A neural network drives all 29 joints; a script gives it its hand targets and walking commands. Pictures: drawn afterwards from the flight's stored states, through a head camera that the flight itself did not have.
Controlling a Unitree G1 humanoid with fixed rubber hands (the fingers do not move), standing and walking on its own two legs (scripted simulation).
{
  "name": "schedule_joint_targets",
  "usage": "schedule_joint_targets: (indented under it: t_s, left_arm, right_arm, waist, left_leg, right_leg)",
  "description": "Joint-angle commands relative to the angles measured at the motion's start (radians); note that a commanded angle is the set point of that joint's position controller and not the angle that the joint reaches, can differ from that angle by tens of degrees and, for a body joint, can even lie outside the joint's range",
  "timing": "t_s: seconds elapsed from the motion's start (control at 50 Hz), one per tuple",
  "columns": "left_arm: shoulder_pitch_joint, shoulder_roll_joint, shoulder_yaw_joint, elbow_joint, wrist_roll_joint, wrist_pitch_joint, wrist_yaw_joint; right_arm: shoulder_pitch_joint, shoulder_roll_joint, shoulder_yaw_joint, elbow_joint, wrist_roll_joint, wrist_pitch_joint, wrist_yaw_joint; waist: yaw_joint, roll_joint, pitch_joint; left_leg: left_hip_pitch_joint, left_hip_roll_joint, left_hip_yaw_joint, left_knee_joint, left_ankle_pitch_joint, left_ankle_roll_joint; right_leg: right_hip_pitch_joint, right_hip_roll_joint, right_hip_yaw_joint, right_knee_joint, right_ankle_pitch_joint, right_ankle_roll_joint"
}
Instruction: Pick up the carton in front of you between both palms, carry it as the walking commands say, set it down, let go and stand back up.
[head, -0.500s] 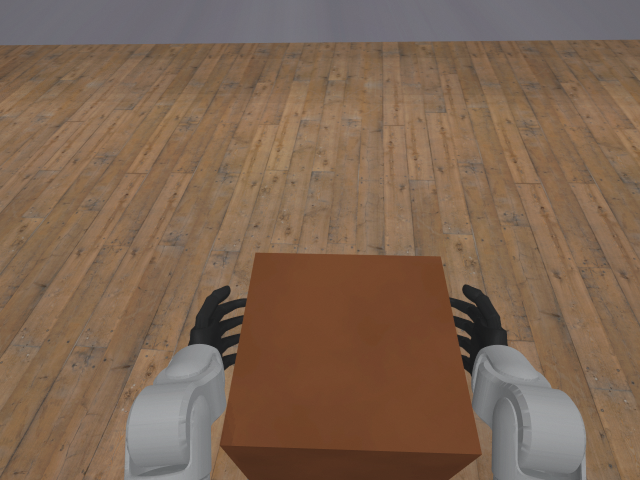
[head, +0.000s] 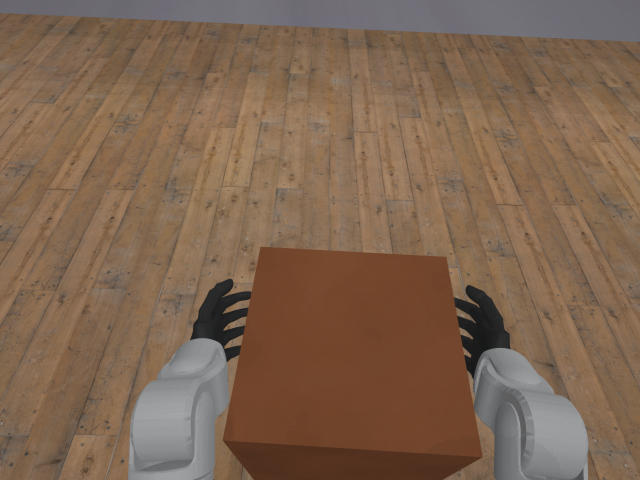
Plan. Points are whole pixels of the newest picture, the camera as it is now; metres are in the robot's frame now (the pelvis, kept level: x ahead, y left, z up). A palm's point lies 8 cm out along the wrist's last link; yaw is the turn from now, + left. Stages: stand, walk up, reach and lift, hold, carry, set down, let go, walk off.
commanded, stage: carry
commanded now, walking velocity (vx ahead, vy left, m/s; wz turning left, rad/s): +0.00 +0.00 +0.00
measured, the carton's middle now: (344, 378) +0.24 +0.00 -0.01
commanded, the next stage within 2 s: none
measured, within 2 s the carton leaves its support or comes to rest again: neither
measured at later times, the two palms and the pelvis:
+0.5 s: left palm (236, 254) +0.36 +0.14 +0.08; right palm (473, 251) +0.38 -0.16 +0.08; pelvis +0.13 -0.03 -0.01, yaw +3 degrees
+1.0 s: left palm (230, 281) +0.33 +0.14 +0.07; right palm (478, 278) +0.34 -0.16 +0.07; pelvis +0.10 -0.02 -0.01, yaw +3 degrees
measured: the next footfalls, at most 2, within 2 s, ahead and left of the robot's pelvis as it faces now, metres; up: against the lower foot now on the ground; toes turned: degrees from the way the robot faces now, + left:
right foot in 0.12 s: +0.15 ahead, -0.15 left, +0.00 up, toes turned +15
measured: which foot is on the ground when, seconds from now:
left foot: down 0.00-1.00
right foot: up 0.00-0.10, down 0.12-1.00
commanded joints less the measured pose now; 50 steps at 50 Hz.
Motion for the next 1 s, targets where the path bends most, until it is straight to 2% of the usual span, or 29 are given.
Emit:
schedule_joint_targets:
  t_s: [0.0,0.04,0.06,0.08,0.1,0.12,0.14,0.16,0.22,0.28,0.4,0.52,0.78,0.88,0.98]
  left_arm:
    - [-0.351,-0.936,-0.723,-0.122,-0.314,-0.048,-0.177]
    - [-0.362,-0.905,-0.723,-0.155,-0.319,-0.042,-0.175]
    - [-0.369,-0.885,-0.720,-0.169,-0.322,-0.035,-0.175]
    - [-0.370,-0.861,-0.711,-0.176,-0.323,-0.024,-0.176]
    - [-0.369,-0.828,-0.698,-0.176,-0.322,-0.010,-0.176]
    - [-0.381,-0.796,-0.686,-0.165,-0.321,0.003,-0.176]
    - [-0.376,-0.778,-0.669,-0.133,-0.317,0.014,-0.178]
    - [-0.354,-0.768,-0.650,-0.095,-0.315,0.023,-0.179]
    - [-0.335,-0.749,-0.609,-0.025,-0.299,0.044,-0.177]
    - [-0.375,-0.784,-0.612,-0.027,-0.310,0.047,-0.177]
    - [-0.442,-0.856,-0.651,-0.075,-0.340,0.036,-0.181]
    - [-0.432,-0.858,-0.663,-0.091,-0.341,0.031,-0.181]
    - [-0.431,-0.829,-0.645,-0.074,-0.323,0.044,-0.181]
    - [-0.423,-0.815,-0.639,-0.025,-0.301,0.038,-0.193]
    - [-0.459,-0.801,-0.631,0.045,-0.274,-0.006,-0.214]
  right_arm:
    - [-0.334,0.937,0.717,-0.116,0.335,-0.009,0.215]
    - [-0.338,0.904,0.719,-0.138,0.333,-0.006,0.212]
    - [-0.346,0.884,0.717,-0.147,0.331,-0.001,0.209]
    - [-0.349,0.862,0.713,-0.149,0.323,0.007,0.204]
    - [-0.346,0.834,0.705,-0.139,0.311,0.018,0.197]
    - [-0.353,0.804,0.701,-0.139,0.304,0.034,0.190]
    - [-0.356,0.782,0.698,-0.143,0.304,0.052,0.184]
    - [-0.368,0.762,0.694,-0.135,0.303,0.069,0.180]
    - [-0.383,0.754,0.682,-0.078,0.295,0.095,0.174]
    - [-0.409,0.791,0.682,-0.062,0.307,0.098,0.175]
    - [-0.435,0.864,0.684,-0.069,0.319,0.081,0.180]
    - [-0.418,0.865,0.683,-0.082,0.313,0.073,0.180]
    - [-0.436,0.838,0.685,-0.079,0.314,0.084,0.184]
    - [-0.426,0.826,0.675,-0.028,0.289,0.078,0.195]
    - [-0.457,0.814,0.659,0.047,0.256,0.034,0.215]
  waist:
    - [0.003,0.195,-0.382]
    - [0.005,0.186,-0.366]
    - [0.009,0.163,-0.346]
    - [0.009,0.140,-0.331]
    - [0.008,0.104,-0.331]
    - [-0.001,0.013,-0.321]
    - [0.004,-0.032,-0.327]
    - [0.007,-0.063,-0.301]
    - [0.009,-0.054,-0.284]
    - [0.010,-0.025,-0.325]
    - [0.011,0.028,-0.366]
    - [0.010,0.041,-0.366]
    - [0.011,0.033,-0.280]
    - [0.012,0.034,-0.247]
    - [0.013,0.035,-0.226]
  left_leg:
    - [0.278,0.227,-0.092,-0.015,0.607,0.056]
    - [0.238,0.200,-0.066,0.023,0.495,0.037]
    - [0.202,0.178,-0.054,0.049,0.407,0.012]
    - [0.158,0.161,-0.062,0.070,0.306,-0.016]
    - [0.096,0.155,-0.068,0.095,0.193,-0.041]
    - [0.055,0.124,-0.078,0.118,0.093,-0.071]
    - [0.069,0.106,-0.107,0.099,0.071,-0.084]
    - [0.096,0.112,-0.107,0.100,0.072,-0.089]
    - [0.127,0.123,-0.113,0.137,0.216,-0.095]
    - [0.134,0.119,-0.111,0.147,0.279,-0.101]
    - [0.165,0.117,-0.111,0.160,0.364,-0.097]
    - [0.173,0.122,-0.116,0.169,0.399,-0.089]
    - [0.122,0.126,-0.134,0.115,0.189,-0.075]
    - [0.101,0.126,-0.143,0.086,0.102,-0.069]
    - [0.077,0.125,-0.152,0.061,0.019,-0.062]
  right_leg:
    - [0.120,0.013,-0.040,-0.170,0.116,0.004]
    - [0.184,0.010,-0.069,-0.272,0.262,0.005]
    - [0.236,0.001,-0.078,-0.363,0.379,0.007]
    - [0.292,-0.026,-0.067,-0.392,0.439,0.006]
    - [0.367,-0.096,-0.017,-0.374,0.524,0.003]
    - [0.403,-0.175,0.047,-0.299,0.765,-0.026]
    - [0.390,-0.182,0.056,-0.269,0.779,-0.059]
    - [0.338,-0.170,0.056,-0.283,0.743,-0.060]
    - [0.312,-0.142,0.028,-0.262,0.833,-0.053]
    - [0.344,-0.133,0.020,-0.227,0.874,-0.053]
    - [0.344,-0.120,0.007,-0.187,0.837,-0.055]
    - [0.328,-0.108,-0.007,-0.173,0.752,-0.050]
    - [0.298,-0.112,0.005,-0.235,0.545,-0.050]
    - [0.279,-0.111,0.011,-0.266,0.459,-0.048]
    - [0.264,-0.110,0.016,-0.292,0.385,-0.046]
